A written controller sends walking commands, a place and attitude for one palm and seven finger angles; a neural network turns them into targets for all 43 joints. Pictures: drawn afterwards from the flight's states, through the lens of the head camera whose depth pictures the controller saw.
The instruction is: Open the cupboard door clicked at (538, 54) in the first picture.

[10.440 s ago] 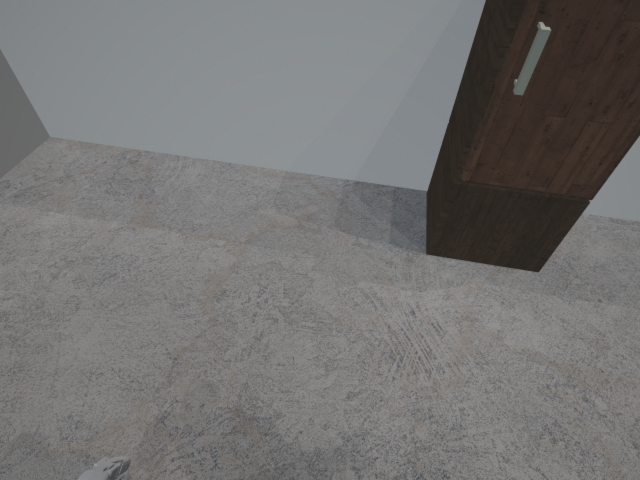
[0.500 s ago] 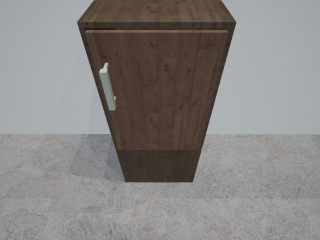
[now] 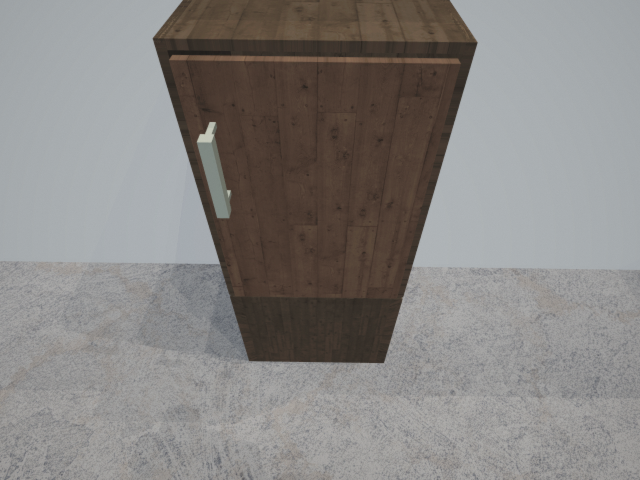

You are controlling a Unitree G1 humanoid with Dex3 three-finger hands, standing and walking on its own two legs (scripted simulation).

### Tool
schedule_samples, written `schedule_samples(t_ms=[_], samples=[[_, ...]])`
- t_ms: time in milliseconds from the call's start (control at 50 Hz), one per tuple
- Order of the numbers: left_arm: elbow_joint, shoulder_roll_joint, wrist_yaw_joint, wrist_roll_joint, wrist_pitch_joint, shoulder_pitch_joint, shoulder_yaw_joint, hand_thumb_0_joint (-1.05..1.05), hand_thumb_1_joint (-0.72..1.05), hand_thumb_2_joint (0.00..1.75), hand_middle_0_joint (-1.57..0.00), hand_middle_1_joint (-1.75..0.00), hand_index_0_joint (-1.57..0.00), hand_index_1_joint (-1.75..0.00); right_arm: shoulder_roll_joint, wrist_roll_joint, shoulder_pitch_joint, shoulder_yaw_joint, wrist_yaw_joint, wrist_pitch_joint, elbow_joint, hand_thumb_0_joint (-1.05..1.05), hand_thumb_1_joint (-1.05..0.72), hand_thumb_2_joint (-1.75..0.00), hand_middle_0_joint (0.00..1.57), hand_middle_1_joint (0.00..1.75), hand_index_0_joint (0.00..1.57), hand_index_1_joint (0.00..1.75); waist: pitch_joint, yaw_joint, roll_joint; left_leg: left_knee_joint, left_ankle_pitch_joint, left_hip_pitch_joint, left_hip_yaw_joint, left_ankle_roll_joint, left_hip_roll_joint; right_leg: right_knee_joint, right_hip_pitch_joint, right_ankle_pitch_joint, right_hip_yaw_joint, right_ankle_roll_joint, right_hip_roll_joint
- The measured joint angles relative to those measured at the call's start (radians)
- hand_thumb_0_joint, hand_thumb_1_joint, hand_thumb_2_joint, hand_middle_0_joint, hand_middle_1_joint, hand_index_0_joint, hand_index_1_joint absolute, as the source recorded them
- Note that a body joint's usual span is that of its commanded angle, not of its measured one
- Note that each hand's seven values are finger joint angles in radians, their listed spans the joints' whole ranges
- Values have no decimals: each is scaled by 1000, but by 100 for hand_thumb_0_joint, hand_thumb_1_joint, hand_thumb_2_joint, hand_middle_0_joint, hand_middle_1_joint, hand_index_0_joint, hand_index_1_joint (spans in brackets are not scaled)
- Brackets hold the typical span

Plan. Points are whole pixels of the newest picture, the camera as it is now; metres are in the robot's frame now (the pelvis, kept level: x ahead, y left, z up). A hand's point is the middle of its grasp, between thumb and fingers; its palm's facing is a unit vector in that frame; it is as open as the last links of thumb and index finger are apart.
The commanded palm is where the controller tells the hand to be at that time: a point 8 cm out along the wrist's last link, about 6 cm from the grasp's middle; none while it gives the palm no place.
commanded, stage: raise the hand with hooked fingers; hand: left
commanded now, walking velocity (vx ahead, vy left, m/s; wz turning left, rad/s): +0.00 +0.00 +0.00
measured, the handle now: (218, 171) +0.56 +0.22 +0.07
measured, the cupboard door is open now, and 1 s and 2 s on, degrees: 0 0 0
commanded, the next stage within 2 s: none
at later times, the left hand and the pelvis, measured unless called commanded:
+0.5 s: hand (198, 442) +0.17 +0.16 -0.02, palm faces -0.01 -1.00 +0.05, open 8.4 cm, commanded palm +0.13 +0.25 -0.03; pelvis -0.02 +0.02 -0.06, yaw +0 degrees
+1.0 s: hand (121, 403) +0.20 +0.25 +0.01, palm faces +0.12 -0.99 -0.05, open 11.5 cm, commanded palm +0.17 +0.30 +0.02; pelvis -0.03 +0.05 -0.05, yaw +0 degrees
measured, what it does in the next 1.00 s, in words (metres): lowers itself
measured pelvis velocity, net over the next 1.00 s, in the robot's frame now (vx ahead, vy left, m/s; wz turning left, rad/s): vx -0.03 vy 0.05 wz -0.01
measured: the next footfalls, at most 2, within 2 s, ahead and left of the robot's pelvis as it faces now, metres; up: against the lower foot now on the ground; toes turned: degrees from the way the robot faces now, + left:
none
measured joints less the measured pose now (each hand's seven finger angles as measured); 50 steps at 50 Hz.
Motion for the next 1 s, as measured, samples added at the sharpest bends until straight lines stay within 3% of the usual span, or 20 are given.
schedule_samples(t_ms=[120,160,220,260,300,340,400,460,520,580,640,700,760,840,880,920,960,1000], samples=[[2,-2,9,3,-10,0,0,0,91,89,-20,-30,-20,-29,-3,1,-7,-1,2,1,-4,1,-91,-90,20,30,20,30,-2,3,3,37,-13,-18,2,3,6,-2,-1,1,-2,3,4],[-325,20,38,-68,98,117,-12,4,95,89,-20,-30,-20,-30,-31,17,19,6,-15,-40,-89,2,-92,-90,20,30,20,30,14,12,16,53,-25,-11,8,18,11,29,-13,-7,13,6,10],[-671,56,99,-137,25,200,-8,6,96,88,-21,-31,-21,-31,-83,47,45,-16,-44,-159,-187,2,-92,-90,20,30,20,30,-8,0,50,83,-49,-33,-1,14,-9,79,-37,-36,4,14,-12],[-830,59,106,-174,-31,187,-4,6,94,88,-20,-33,-20,-32,-120,59,27,-27,-55,-208,-248,2,-92,-90,20,30,20,30,-30,-14,73,121,-57,-73,-11,23,-25,123,-74,-56,-7,24,-29],[-924,50,86,-184,-127,139,0,5,90,86,-20,-34,-20,-34,-148,51,-11,-37,-56,-245,-308,2,-92,-90,20,30,20,30,-59,-30,85,180,-75,-138,-16,33,-36,186,-138,-80,-13,31,-42],[-956,29,32,-193,-247,71,12,4,85,85,-20,-36,-20,-36,-155,35,-57,-49,-46,-269,-367,2,-92,-90,20,30,20,30,-94,-36,71,250,-98,-224,-9,34,-42,270,-231,-109,-8,33,-53],[-969,-13,-110,-220,-422,21,35,2,78,82,-20,-40,-20,-40,-141,21,-120,-65,-6,-275,-449,2,-91,-90,20,30,20,30,-132,-28,9,362,-143,-347,13,26,-38,398,-369,-154,13,27,-54],[-981,-35,-229,-214,-512,58,47,1,70,80,-21,-44,-21,-44,-134,14,-160,-80,29,-249,-537,1,-91,-90,20,30,20,30,-144,-17,-42,475,-193,-440,21,26,-32,510,-465,-200,21,25,-53],[-1015,-13,-243,-193,-470,147,54,1,62,77,-22,-49,-22,-48,-135,15,-180,-88,37,-198,-616,1,-91,-90,20,30,20,30,-139,7,-60,561,-233,-498,18,27,-31,586,-516,-236,17,23,-54],[-1057,20,-195,-189,-423,223,75,1,55,74,-23,-53,-23,-53,-131,14,-188,-84,30,-171,-666,1,-91,-90,20,30,20,30,-131,29,-42,624,-258,-545,-2,36,-30,624,-544,-254,-3,27,-54],[-1132,49,-154,-204,-451,248,109,2,47,71,-23,-58,-23,-57,-117,9,-182,-60,17,-169,-675,1,-91,-90,20,30,20,30,-128,48,-18,675,-271,-593,-28,40,-29,648,-571,-261,-29,30,-53],[-1202,59,-173,-234,-504,189,116,2,40,68,-23,-62,-23,-62,-101,10,-174,-19,6,-183,-649,1,-90,-90,20,30,20,30,-119,55,14,713,-275,-632,-53,43,-30,661,-590,-260,-54,33,-53],[-1219,73,-238,-245,-488,73,98,1,33,65,-23,-66,-23,-66,-78,20,-159,27,-6,-185,-615,1,-90,-90,20,30,20,30,-110,45,35,723,-268,-652,-61,46,-30,658,-601,-248,-62,38,-53],[-1159,111,-309,-249,-306,-33,89,1,24,61,-24,-72,-24,-72,-48,43,-108,64,-20,-153,-595,1,-90,-89,20,30,21,30,-103,11,42,672,-242,-623,-40,55,-28,610,-582,-217,-41,47,-51],[-1142,120,-295,-262,-209,-33,106,1,19,59,-25,-75,-25,-75,-43,48,-75,65,-28,-138,-593,2,-90,-89,20,30,21,30,-101,-8,38,626,-228,-585,-22,60,-27,571,-554,-199,-22,52,-50],[-1148,117,-250,-278,-158,-3,137,1,15,57,-26,-78,-26,-78,-46,50,-43,56,-33,-135,-589,2,-90,-89,20,30,21,30,-103,-21,34,581,-215,-544,-6,64,-26,532,-521,-183,-6,57,-47],[-1172,110,-192,-285,-163,36,171,1,10,55,-26,-81,-26,-81,-57,47,-14,39,-35,-142,-584,2,-90,-89,20,30,21,30,-106,-27,30,548,-207,-512,5,66,-25,501,-493,-171,5,60,-46],[-1192,111,-150,-280,-209,59,201,1,5,53,-26,-84,-26,-84,-75,41,6,24,-34,-154,-575,2,-90,-90,20,30,21,30,-107,-26,27,531,-203,-494,7,69,-27,484,-475,-167,7,63,-48]])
